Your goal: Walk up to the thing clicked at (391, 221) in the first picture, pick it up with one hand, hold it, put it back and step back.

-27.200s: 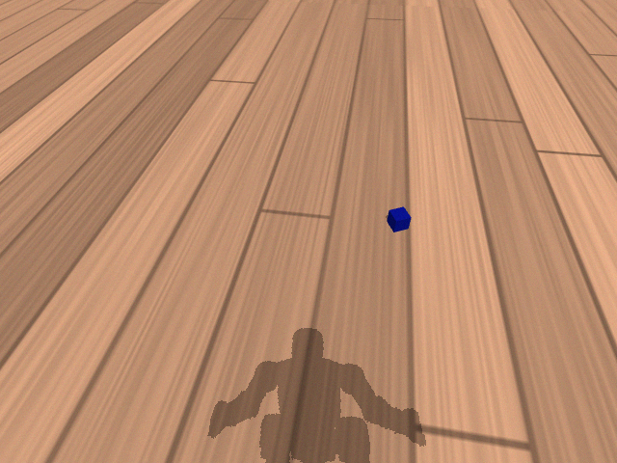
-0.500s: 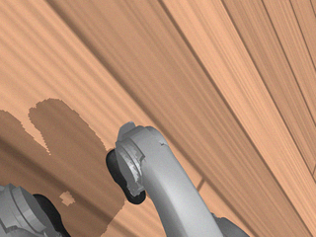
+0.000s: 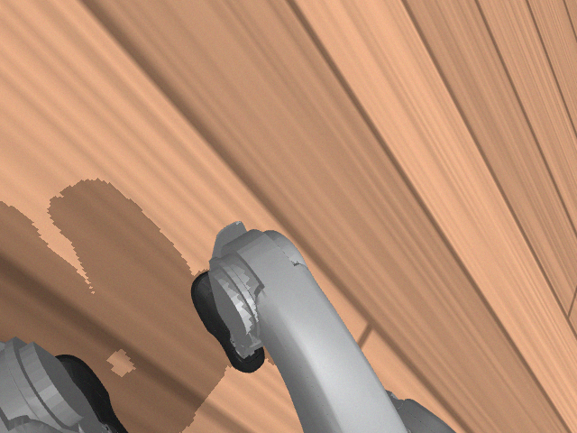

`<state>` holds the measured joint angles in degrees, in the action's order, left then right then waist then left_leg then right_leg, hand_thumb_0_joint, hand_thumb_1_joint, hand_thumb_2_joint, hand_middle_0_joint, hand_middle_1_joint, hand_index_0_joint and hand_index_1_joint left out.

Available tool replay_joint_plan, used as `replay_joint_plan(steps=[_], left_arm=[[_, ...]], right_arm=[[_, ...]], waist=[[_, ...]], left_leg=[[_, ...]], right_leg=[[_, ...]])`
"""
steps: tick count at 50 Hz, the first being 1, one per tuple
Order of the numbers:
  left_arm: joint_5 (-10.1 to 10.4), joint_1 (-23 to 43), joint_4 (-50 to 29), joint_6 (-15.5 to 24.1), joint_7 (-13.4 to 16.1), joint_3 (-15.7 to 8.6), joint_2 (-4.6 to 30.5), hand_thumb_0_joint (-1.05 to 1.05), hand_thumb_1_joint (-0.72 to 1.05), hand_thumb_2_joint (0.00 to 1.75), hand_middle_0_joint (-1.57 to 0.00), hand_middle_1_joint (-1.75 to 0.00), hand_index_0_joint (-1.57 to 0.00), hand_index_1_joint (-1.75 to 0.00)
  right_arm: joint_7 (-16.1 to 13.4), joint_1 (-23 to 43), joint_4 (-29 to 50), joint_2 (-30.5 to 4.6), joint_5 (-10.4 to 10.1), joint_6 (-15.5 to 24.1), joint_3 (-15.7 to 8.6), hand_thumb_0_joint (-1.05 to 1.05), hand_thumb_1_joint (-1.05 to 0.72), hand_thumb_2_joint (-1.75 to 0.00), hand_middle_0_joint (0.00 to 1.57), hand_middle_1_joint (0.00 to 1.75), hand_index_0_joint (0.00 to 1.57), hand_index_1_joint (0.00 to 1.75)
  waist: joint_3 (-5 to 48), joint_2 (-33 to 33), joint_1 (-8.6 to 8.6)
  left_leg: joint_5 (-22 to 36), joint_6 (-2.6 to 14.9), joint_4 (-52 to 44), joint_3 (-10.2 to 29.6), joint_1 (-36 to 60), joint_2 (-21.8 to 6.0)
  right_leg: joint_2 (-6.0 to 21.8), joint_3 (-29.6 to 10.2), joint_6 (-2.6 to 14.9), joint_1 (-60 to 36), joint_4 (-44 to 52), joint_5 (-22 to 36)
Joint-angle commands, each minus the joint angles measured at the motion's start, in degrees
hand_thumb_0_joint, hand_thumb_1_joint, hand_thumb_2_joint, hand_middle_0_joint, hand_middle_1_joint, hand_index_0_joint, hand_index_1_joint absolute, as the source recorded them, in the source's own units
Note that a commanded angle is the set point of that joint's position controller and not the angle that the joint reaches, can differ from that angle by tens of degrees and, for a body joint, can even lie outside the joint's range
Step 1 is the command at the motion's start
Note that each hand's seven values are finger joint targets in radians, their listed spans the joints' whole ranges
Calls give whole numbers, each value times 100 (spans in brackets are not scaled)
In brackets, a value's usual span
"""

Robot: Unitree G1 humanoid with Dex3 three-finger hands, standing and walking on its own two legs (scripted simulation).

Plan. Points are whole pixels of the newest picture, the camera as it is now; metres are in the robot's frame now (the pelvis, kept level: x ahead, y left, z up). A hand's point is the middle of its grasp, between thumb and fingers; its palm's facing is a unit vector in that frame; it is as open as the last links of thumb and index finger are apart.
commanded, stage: close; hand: left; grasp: from above
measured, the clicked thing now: out of the picture +0.49 +0.35 -0.30
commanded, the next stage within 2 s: none
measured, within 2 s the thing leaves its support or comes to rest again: neither
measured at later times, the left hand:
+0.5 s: hand out of the picture +0.47 +0.33 -0.28, palm faces -0.26 -0.35 -0.90, open 11.8 cm
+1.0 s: hand out of the picture +0.47 +0.33 -0.28, palm faces -0.27 -0.35 -0.90, open 12.4 cm
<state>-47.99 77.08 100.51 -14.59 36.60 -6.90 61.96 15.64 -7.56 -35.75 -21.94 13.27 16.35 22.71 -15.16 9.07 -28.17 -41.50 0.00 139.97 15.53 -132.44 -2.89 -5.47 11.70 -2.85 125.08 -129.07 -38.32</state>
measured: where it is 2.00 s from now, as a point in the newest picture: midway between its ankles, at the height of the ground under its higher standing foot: (174, 380)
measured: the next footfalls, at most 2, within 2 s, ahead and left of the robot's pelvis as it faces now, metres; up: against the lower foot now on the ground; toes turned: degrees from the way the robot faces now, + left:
none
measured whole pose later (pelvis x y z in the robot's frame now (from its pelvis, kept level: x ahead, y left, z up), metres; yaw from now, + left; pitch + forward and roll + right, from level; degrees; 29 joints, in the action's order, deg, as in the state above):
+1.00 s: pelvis +0.00 +0.00 +0.00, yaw +0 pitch +31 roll -16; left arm -48.1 76.9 101.3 -14.1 36.7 -6.7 61.6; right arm 15.8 -7.5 -36.0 -22.0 13.3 16.5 22.8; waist -15.3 9.1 -27.9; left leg -41.8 0.0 140.2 15.6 -132.2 -3.0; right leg -5.5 11.8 -2.8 124.9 -129.1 -38.4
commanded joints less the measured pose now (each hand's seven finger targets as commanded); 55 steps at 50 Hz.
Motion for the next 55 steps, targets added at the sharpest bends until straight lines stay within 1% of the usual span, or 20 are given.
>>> replay_joint_plan(steps=[1, 6, 11, 13, 16, 17, 19, 20, 22, 26, 28, 30, 33, 35, 39, 42, 43, 46, 53, 55], left_arm=[[-72, 1233, -519, -33, 210, 137, 755, 0, -10, 67, -38, -77, -40, -75], [-25, 1214, -407, -48, 186, 41, 907, 0, -11, 70, -36, -80, -38, -77], [-97, 1214, -412, -23, 161, 101, 893, 0, -11, 70, -36, -80, -38, -77], [-99, 1250, -474, 8, 106, 119, 825, 0, -15, 71, -33, -82, -34, -79], [-144, 1218, -512, 25, 98, 140, 835, 0, -14, 70, -34, -81, -35, -79], [-133, 1211, -494, 25, 133, 139, 858, 0, -13, 70, -34, -81, -36, -79], [-125, 1187, -467, 35, 178, 105, 867, 0, -12, 68, -34, -81, -36, -78], [-54, 1176, -494, 42, 149, 125, 797, 0, -14, 70, -32, -83, -35, -80], [-43, 1253, -591, 54, 181, 13, 948, 0, -15, 70, -31, -83, -34, -80], [-76, 1254, -447, 26, 204, 73, 854, 0, -19, 74, -30, -82, -32, -80], [-84, 1232, -412, 15, 181, 101, 786, 0, -19, 73, -29, -84, -31, -82], [-139, 1241, -425, 21, 185, 86, 854, 0, -18, 74, -31, -82, -32, -80], [-97, 1230, -458, 52, 155, 158, 767, 0, -18, 74, -30, -84, -31, -82], [-110, 1215, -500, 48, 174, 123, 803, 0, -17, 73, -31, -83, -33, -81], [-71, 1258, -355, 72, 187, 55, 908, 0, -23, 76, -25, -87, -27, -84], [-99, 1261, -389, 72, 202, 81, 893, 0, -22, 76, -26, -88, -28, -85], [-101, 1283, -494, 58, 184, 101, 790, 0, -22, 76, -26, -87, -28, -85], [-106, 1302, -492, 62, 207, 135, 751, 0, -23, 77, -26, -86, -28, -84], [-89, 1281, -468, 52, 239, 116, 756, 0, -23, 75, -25, -88, -27, -85], [-140, 1248, -330, 63, 265, 136, 773, 0, -25, 77, -23, -90, -25, -87]], right_arm=[[17, -1454, -257, -1849, -40, -17, -395, 0, -88, -89, 20, 30, 20, 30], [13, -1478, -335, -1893, -44, -28, -373, 0, -88, -89, 20, 30, 20, 30], [-2, -1442, -272, -1910, -57, -52, -358, 0, -88, -89, 20, 30, 20, 30], [-13, -1388, -311, -1853, -49, -36, -385, 0, -88, -89, 20, 30, 20, 30], [-26, -1426, -267, -1859, -50, -42, -382, 0, -88, -89, 20, 30, 20, 30], [-26, -1415, -291, -1880, -63, -47, -372, 0, -88, -89, 20, 30, 20, 30], [-8, -1452, -273, -1891, -44, -41, -371, 0, -88, -89, 20, 30, 20, 30], [-7, -1421, -246, -1851, -25, -36, -402, 0, -88, -89, 20, 30, 20, 30], [7, -1486, -281, -1840, -25, -35, -381, 0, -88, -89, 20, 30, 20, 30], [4, -1460, -311, -1872, -39, -29, -377, 0, -88, -89, 20, 30, 20, 30], [14, -1450, -306, -1865, -62, -44, -381, 0, -88, -89, 20, 30, 20, 30], [5, -1428, -280, -1888, -72, -48, -387, 0, -88, -89, 20, 30, 20, 30], [-9, -1411, -296, -1874, -33, -18, -423, 0, -88, -89, 20, 30, 20, 30], [5, -1464, -286, -1855, -45, -18, -390, 0, -88, -89, 20, 30, 20, 30], [-5, -1433, -354, -1908, -38, 10, -427, 0, -88, -89, 20, 30, 20, 30], [-7, -1418, -327, -1891, -38, 20, -403, 0, -88, -89, 20, 30, 20, 30], [18, -1412, -284, -1866, -50, 11, -378, 0, -87, -89, 20, 30, 20, 30], [24, -1466, -306, -1879, -59, 5, -387, 0, -88, -89, 20, 30, 20, 30], [31, -1503, -307, -1853, -20, -4, -403, 0, -88, -89, 20, 30, 20, 30], [27, -1460, -329, -1887, -13, 2, -426, 0, -88, -89, 20, 30, 20, 30]], waist=[[3868, -3431, -510], [3849, -3393, -480], [3846, -3433, -478], [3657, -3444, -507], [3749, -3405, -505], [3788, -3416, -458], [3789, -3353, -491], [3753, -3286, -508], [3853, -3357, -486], [3867, -3487, -509], [3746, -3428, -501], [3798, -3429, -472], [3698, -3391, -518], [3793, -3343, -503], [3676, -3286, -493], [3804, -3357, -476], [3776, -3437, -503], [3814, -3442, -544], [3773, -3488, -527], [3749, -3478, -535]], left_leg=[[1698, 26, -1335, -311, 2922, -306], [1748, 21, -1321, -327, 2774, -319], [1681, 23, -1324, -285, 2847, -339], [1528, 12, -1402, -281, 2817, -282], [1594, 21, -1370, -286, 2891, -293], [1620, 29, -1333, -285, 2873, -318], [1622, 44, -1326, -313, 2791, -293], [1613, 45, -1333, -338, 2747, -279], [1640, 48, -1309, -382, 2735, -288], [1772, 1, -1340, -277, 2966, -338], [1683, 3, -1369, -246, 2853, -334], [1619, 11, -1356, -247, 2917, -337], [1501, 31, -1352, -304, 2805, -294], [1637, 39, -1287, -332, 2826, -299], [1399, 37, -1371, -310, 2687, -277], [1480, 23, -1354, -302, 2807, -305], [1614, 3, -1364, -265, 2905, -298], [1756, -2, -1353, -237, 2979, -326], [1767, -1, -1366, -302, 2967, -311], [1592, 7, -1391, -291, 2867, -305]], right_leg=[[-145, 375, 322, -2546, 1159, 1944], [-149, 407, 315, -2636, 1115, 1985], [-160, 426, 333, -2568, 1104, 1908], [-146, 441, 353, -2368, 1074, 1754], [-157, 418, 349, -2461, 1088, 1802], [-161, 412, 344, -2458, 1114, 1839], [-154, 411, 329, -2558, 1137, 1892], [-165, 397, 311, -2646, 1133, 1905], [-160, 369, 302, -2729, 1166, 1938], [-150, 441, 334, -2556, 1084, 1981], [-137, 444, 345, -2440, 1061, 1888], [-150, 452, 353, -2402, 1078, 1827], [-166, 421, 333, -2469, 1106, 1783], [-161, 403, 317, -2584, 1122, 1904], [-158, 461, 331, -2499, 1150, 1698], [-160, 461, 336, -2564, 1160, 1753], [-132, 458, 350, -2422, 1095, 1819], [-142, 461, 344, -2452, 1085, 1954], [-155, 420, 338, -2561, 1114, 1994], [-181, 451, 349, -2569, 1128, 1882]])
